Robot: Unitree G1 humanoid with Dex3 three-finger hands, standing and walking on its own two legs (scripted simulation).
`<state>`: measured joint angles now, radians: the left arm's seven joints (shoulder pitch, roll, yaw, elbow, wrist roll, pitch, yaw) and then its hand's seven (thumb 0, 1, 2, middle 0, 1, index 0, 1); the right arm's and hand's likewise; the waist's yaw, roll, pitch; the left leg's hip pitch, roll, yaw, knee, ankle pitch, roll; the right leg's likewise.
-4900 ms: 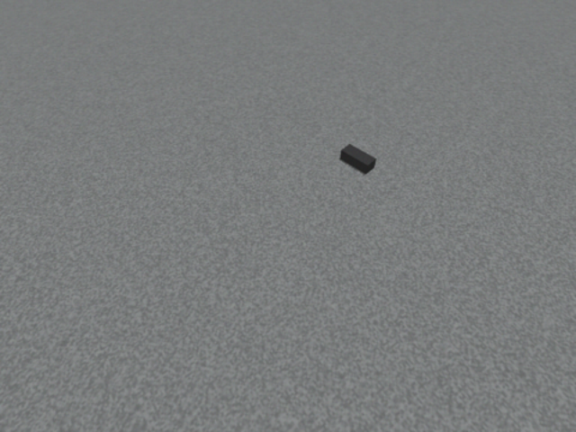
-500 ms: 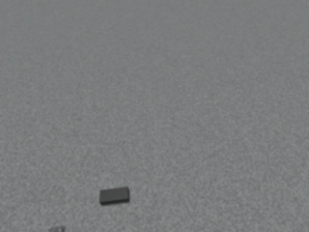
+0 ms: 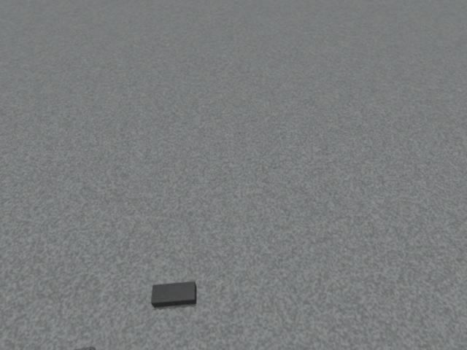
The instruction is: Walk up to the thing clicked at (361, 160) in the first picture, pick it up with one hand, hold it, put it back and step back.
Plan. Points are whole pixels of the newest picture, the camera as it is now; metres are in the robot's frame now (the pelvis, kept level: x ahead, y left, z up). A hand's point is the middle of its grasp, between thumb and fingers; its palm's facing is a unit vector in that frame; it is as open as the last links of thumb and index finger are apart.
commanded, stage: walk up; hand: left
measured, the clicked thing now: (174, 294) +0.45 +0.26 -0.74
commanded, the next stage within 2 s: stand in 0.46 s
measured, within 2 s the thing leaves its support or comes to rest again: neither
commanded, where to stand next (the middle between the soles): +0.08 +0.00 m, yaw +2 degrees
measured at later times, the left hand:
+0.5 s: hand out of the picture +0.09 +0.26 -0.15, palm faces +0.03 -0.95 -0.31, open 7.4 cm
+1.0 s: hand out of the picture +0.08 +0.27 -0.14, palm faces -0.01 -0.94 -0.35, open 7.4 cm
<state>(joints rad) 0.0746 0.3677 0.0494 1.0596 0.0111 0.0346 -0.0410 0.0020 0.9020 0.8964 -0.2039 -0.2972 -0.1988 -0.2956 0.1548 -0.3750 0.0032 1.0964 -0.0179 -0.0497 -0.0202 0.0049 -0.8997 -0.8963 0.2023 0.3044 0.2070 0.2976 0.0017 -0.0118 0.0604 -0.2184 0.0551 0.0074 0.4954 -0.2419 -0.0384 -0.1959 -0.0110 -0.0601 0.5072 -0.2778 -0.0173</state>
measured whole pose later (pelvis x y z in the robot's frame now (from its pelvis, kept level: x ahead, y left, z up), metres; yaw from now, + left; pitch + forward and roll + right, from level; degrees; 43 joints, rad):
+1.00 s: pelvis +0.00 +0.01 +0.01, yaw +0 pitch -2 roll +0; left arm 0.09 0.35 0.01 1.16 0.01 -0.01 -0.01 0.00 0.90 0.90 -0.20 -0.30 -0.20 -0.30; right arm 0.10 -0.35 0.00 1.16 -0.02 -0.01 0.01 0.00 -0.90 -0.90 0.20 0.30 0.21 0.30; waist 0.00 0.01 0.05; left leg -0.13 0.03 0.01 0.31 -0.15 -0.02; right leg -0.10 -0.03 -0.06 0.31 -0.18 0.01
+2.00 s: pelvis +0.01 +0.01 +0.01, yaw +0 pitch -2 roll +0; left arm 0.11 0.35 0.00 1.14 0.01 -0.01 -0.01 0.00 0.90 0.90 -0.20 -0.30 -0.20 -0.30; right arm 0.10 -0.35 0.01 1.15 -0.01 -0.01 0.01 0.00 -0.90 -0.90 0.20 0.30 0.21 0.30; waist 0.00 0.01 0.04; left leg -0.11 0.04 0.02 0.30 -0.16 -0.03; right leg -0.09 -0.02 -0.06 0.31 -0.19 0.00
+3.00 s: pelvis +0.02 +0.01 +0.01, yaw +0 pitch -2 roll +0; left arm 0.11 0.35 0.00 1.13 0.01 -0.01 -0.01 0.00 0.90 0.90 -0.20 -0.30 -0.20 -0.30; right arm 0.11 -0.35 0.01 1.14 -0.01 -0.01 0.00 0.00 -0.90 -0.90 0.20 0.30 0.21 0.30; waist 0.00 0.01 0.04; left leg -0.10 0.04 0.03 0.30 -0.17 -0.03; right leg -0.08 -0.02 -0.05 0.30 -0.20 0.01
